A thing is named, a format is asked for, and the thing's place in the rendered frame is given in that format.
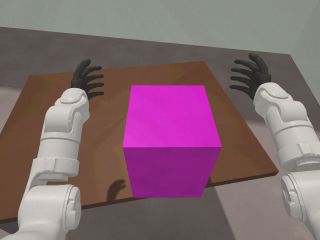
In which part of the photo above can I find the left robot upper arm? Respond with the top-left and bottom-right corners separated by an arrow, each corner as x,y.
1,184 -> 82,240

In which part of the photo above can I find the robot right hand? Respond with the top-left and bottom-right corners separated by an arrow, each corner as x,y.
229,52 -> 272,100

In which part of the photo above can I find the robot right forearm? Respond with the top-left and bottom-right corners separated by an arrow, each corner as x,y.
253,82 -> 320,173

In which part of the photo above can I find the right robot upper arm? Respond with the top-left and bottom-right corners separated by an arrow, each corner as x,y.
281,170 -> 320,240

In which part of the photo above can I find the robot left hand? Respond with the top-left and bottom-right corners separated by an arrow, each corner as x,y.
70,59 -> 104,100

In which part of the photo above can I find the robot left forearm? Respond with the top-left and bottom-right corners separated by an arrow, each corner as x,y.
18,88 -> 90,228

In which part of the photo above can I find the carton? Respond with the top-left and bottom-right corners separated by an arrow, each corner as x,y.
123,85 -> 222,198

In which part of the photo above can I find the table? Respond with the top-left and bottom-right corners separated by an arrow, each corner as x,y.
0,61 -> 279,234

